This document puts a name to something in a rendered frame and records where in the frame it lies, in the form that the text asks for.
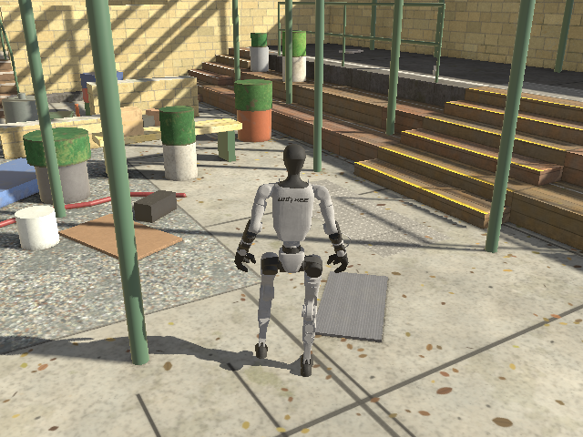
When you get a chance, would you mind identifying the left robot upper arm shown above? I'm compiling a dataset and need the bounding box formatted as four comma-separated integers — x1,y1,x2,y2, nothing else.
248,183,275,234

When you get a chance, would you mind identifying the robot right forearm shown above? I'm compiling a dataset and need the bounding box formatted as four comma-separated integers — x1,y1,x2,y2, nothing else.
329,220,346,257

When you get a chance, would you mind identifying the left robot foot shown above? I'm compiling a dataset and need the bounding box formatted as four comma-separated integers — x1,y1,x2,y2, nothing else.
255,343,268,359

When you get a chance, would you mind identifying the robot left forearm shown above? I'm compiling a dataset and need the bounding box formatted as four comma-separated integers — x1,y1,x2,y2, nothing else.
237,219,257,256

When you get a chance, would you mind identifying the right robot hand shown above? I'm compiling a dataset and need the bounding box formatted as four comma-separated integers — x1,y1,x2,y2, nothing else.
327,253,349,273

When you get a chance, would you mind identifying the right robot upper arm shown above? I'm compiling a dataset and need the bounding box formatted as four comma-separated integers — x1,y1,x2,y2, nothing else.
312,184,338,235

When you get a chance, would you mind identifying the right robot thigh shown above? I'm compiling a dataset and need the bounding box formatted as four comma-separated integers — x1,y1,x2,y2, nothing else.
302,254,322,321

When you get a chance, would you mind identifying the left robot hand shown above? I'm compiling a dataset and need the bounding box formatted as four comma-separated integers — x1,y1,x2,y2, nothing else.
234,252,256,272

